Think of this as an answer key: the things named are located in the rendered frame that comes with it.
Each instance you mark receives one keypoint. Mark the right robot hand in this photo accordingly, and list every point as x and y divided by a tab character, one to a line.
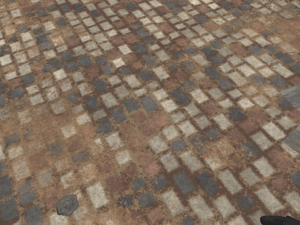
278	220

